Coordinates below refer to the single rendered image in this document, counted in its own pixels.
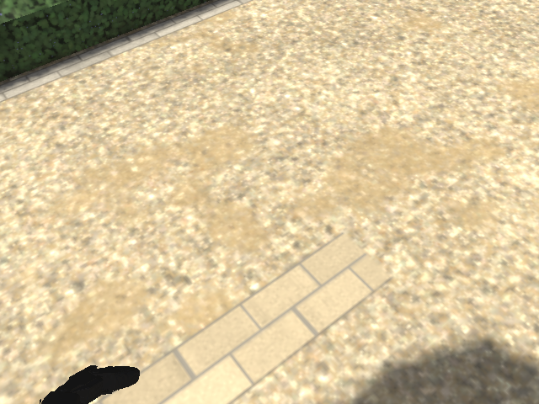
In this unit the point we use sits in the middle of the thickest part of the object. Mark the left robot hand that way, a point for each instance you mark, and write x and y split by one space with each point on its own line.
90 383

